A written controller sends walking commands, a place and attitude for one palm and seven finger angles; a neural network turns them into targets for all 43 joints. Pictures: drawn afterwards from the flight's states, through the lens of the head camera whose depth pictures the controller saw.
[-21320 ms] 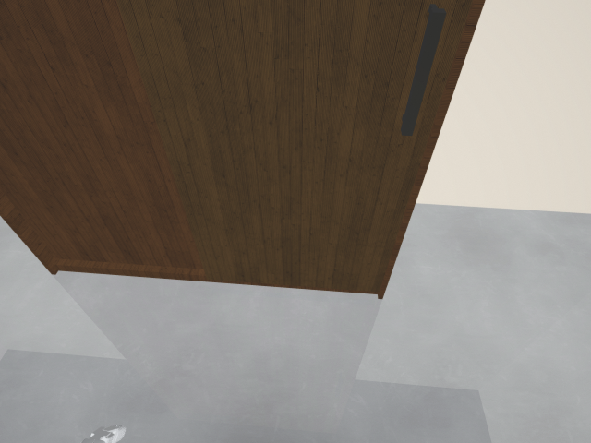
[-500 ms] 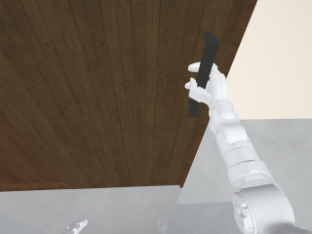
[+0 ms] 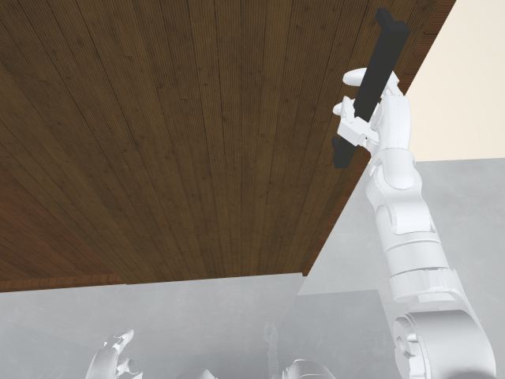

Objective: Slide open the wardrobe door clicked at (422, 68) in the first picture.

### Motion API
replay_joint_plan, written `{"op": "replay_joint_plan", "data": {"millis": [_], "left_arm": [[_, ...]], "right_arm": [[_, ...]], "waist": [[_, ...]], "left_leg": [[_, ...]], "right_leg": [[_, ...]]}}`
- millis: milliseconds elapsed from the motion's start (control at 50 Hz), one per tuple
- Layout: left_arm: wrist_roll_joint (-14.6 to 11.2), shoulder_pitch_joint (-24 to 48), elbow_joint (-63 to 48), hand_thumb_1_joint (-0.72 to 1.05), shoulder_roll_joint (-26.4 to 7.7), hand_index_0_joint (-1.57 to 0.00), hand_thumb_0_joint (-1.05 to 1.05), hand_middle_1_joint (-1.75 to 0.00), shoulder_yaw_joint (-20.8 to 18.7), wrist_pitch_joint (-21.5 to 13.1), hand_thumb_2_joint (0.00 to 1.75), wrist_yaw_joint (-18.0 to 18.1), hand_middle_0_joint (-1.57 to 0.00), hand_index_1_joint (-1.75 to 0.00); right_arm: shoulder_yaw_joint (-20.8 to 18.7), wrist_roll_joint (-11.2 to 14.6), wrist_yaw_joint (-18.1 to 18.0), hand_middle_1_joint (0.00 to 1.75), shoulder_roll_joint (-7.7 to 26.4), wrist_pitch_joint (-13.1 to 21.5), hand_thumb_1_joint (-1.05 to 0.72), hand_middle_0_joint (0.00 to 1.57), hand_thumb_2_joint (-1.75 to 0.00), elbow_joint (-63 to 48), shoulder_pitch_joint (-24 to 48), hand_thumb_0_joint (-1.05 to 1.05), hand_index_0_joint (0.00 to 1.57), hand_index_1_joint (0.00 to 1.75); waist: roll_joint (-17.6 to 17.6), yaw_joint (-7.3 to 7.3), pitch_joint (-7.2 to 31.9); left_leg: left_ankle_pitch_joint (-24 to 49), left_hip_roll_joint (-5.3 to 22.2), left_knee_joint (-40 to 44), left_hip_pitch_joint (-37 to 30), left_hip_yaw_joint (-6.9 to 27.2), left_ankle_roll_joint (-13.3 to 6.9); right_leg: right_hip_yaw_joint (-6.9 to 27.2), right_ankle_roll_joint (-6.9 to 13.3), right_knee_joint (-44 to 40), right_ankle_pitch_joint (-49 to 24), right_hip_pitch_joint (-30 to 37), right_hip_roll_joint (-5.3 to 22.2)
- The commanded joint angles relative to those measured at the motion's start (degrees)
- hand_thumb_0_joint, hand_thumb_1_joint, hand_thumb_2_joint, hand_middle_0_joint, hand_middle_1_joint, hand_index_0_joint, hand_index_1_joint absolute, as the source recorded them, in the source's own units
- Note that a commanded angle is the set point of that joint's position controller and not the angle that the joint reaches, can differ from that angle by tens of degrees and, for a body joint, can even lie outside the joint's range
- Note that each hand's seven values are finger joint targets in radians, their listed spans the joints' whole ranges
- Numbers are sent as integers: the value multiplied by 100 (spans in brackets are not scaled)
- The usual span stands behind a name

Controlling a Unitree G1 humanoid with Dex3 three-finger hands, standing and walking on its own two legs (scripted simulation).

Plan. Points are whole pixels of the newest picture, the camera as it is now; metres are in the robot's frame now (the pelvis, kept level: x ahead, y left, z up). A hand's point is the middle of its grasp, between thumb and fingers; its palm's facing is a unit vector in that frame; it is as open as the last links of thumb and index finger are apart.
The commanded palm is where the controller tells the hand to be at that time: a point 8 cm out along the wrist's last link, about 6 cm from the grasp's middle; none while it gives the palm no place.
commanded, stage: step sideways, sliding the door along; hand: right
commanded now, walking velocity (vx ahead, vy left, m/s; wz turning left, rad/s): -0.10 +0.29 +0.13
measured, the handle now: (358, 100) +0.48 -0.15 +0.16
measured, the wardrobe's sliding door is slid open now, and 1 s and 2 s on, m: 0.00 0.10 0.26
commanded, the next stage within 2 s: none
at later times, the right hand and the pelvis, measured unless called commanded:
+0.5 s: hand (332, 118) +0.45 -0.11 +0.16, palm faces +0.41 +0.90 -0.11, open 6.4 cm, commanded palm +0.40 -0.06 +0.16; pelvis +0.06 +0.12 +0.00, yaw -4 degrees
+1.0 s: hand (269, 122) +0.43 -0.01 +0.16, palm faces +0.36 +0.93 -0.01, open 6.5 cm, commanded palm +0.39 +0.03 +0.16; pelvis +0.13 +0.16 +0.01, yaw -3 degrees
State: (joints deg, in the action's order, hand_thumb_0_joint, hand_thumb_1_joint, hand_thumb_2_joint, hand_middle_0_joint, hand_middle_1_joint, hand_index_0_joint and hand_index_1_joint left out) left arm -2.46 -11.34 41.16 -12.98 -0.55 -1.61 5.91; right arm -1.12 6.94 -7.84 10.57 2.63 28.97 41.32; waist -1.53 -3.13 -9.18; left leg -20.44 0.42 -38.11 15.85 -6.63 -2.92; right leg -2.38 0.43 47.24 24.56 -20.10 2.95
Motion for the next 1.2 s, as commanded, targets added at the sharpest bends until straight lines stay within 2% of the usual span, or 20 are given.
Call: {"op": "replay_joint_plan", "data": {"millis": [0,40,160,280,320,360,400,480,500,520,560,760,820,860,900,960,1000,1040,1080,1180], "left_arm": [[94,444,-1054,90,-766,-20,0,-30,-369,-368,90,-190,-20,-30],[57,529,-1053,90,-715,-20,0,-30,-432,-285,90,-445,-20,-30],[35,575,-1245,90,-758,-20,0,-30,-471,-299,90,-444,-20,-30],[-47,677,-1518,90,-587,-20,0,-30,-333,-535,90,-392,-20,-30],[-109,758,-1513,90,-526,-20,0,-30,-293,-640,90,-379,-20,-30],[-82,834,-1396,90,-266,-20,0,-30,-217,-723,90,-241,-20,-30],[-42,695,-1358,90,-272,-20,0,-30,-242,-761,90,-154,-20,-30],[-42,894,-1218,90,-266,-20,0,-30,-106,-901,90,-96,-20,-30],[-17,917,-1318,90,-406,-20,0,-30,-226,-860,90,-129,-20,-30],[-4,1021,-1489,90,-691,-20,0,-30,-404,-852,90,-237,-20,-30],[8,924,-1619,90,-551,-20,0,-30,-400,-963,90,-478,-20,-30],[68,655,-1890,90,-373,-20,0,-30,-122,-1194,90,-606,-20,-30],[48,737,-1907,90,-273,-20,0,-30,-6,-1198,90,-624,-20,-30],[14,728,-1855,90,-311,-20,0,-30,-58,-1130,90,-582,-20,-30],[2,848,-1908,90,-276,-20,0,-30,-148,-1010,90,-533,-20,-30],[108,945,-1737,90,-112,-20,0,-30,-15,-957,90,-512,-20,-30],[159,908,-1735,90,-69,-20,0,-30,-76,-791,90,-578,-20,-30],[118,1053,-2045,90,-484,-20,0,-30,-335,-807,90,-757,-20,-30],[163,829,-2162,90,-484,-20,0,-30,-298,-788,90,-830,-20,-30],[213,871,-1991,90,-397,-20,0,-30,-219,-895,90,-736,-20,-30]], "right_arm": [[1647,-52,608,140,-1056,1015,-90,45,-90,-3096,3302,0,45,140],[1504,-141,690,140,-938,1028,-90,45,-90,-3068,3387,0,45,140],[1238,-258,737,140,-576,850,-90,45,-90,-3402,2802,0,45,140],[1063,-180,643,140,-321,789,-90,45,-90,-3627,1969,0,45,140],[943,-261,573,140,-138,764,-90,45,-90,-3806,1712,0,45,140],[763,-422,451,140,298,680,-90,45,-90,-3795,1295,0,45,140],[478,-370,402,140,473,697,-90,45,-90,-4544,795,0,45,140],[1081,-305,271,140,-376,836,-90,45,-90,-5368,724,0,45,140],[1207,-275,294,140,-469,927,-90,45,-90,-5571,755,0,45,140],[1413,-236,354,140,-698,968,-90,45,-90,-5700,782,0,45,140],[1737,-330,447,140,-957,1103,-90,45,-90,-6082,1132,0,45,140],[2272,-434,421,140,-1141,799,-90,45,-90,-6541,-319,0,45,140],[2223,-480,428,140,-1025,865,-90,45,-90,-6785,-766,0,45,140],[1960,-570,392,140,-717,920,-90,45,-90,-6887,-1094,0,45,140],[1861,-562,331,140,-642,1043,-90,45,-90,-6644,-1899,0,45,140],[2015,-590,267,140,-793,1283,-90,45,-90,-7731,-1789,0,45,140],[2199,-652,336,140,-851,1487,-90,45,-90,-7667,-2048,0,45,140],[2449,-565,530,140,-1041,1539,-90,45,-90,-7600,-2232,0,45,140],[2297,-717,485,140,-1076,1480,-90,45,-90,-7568,-2045,0,45,140],[1908,-765,448,140,-764,1209,-90,45,-90,-7048,-2300,0,45,140]], "waist": [[-1504,579,3528],[-367,651,3015],[-1303,592,2557],[-1957,577,2327],[-1287,444,2432],[619,531,2530],[2197,241,2959],[1454,575,3066],[906,570,3230],[-313,404,3457],[-1376,498,3327],[-1452,517,2454],[-924,435,2441],[400,439,2654],[2346,74,2633],[1151,302,2739],[1060,472,2985],[-762,257,3443],[-782,412,2634],[-1186,330,2255]], "left_leg": [[-976,54,-2920,2082,899,307],[-980,304,-3257,2472,1253,197],[59,254,-2090,2037,427,414],[695,-22,-193,285,-58,426],[2099,1,888,-805,-103,431],[6433,1394,930,-1878,1162,13],[7474,2003,569,-2284,1873,-402],[6481,1443,-425,-1923,915,-191],[4854,1049,-814,-718,598,218],[1265,465,-1389,597,430,484],[-1365,282,-2351,1517,719,380],[578,41,-252,931,136,422],[1967,30,811,20,11,466],[5581,669,813,-962,658,261],[9850,1809,421,-2572,2396,-586],[8547,1695,42,-2581,2076,-673],[6787,1010,-556,-1347,1148,-250],[-855,154,-2328,1275,739,317],[-1739,67,-3021,1983,829,287],[-443,133,-2256,1846,407,431]], "right_leg": [[2743,1156,-1931,-6433,4338,2846],[2242,1362,-1672,-5696,3842,2813],[470,746,-1838,-5582,3429,1938],[-323,254,-1471,-5392,2829,1607],[-408,247,-572,-4338,2222,1185],[-491,-264,701,-565,470,134],[281,-204,1661,1398,-276,-156],[130,-108,-1528,-733,619,88],[372,112,-2022,-3647,2066,756],[1497,730,-1810,-6533,3142,2004],[1316,1075,-1667,-7399,3579,2221],[-395,405,-1274,-7053,3866,1431],[-479,278,-352,-6658,3210,1368],[-468,57,542,-5200,2059,989],[106,-213,1604,1285,-438,-242],[359,-156,-462,917,-336,37],[-75,-200,-1987,-2228,1574,341],[1248,872,-1901,-8568,3847,2527],[984,1075,-1874,-8427,3539,2573],[-89,585,-2130,-6915,3387,2068]]}}
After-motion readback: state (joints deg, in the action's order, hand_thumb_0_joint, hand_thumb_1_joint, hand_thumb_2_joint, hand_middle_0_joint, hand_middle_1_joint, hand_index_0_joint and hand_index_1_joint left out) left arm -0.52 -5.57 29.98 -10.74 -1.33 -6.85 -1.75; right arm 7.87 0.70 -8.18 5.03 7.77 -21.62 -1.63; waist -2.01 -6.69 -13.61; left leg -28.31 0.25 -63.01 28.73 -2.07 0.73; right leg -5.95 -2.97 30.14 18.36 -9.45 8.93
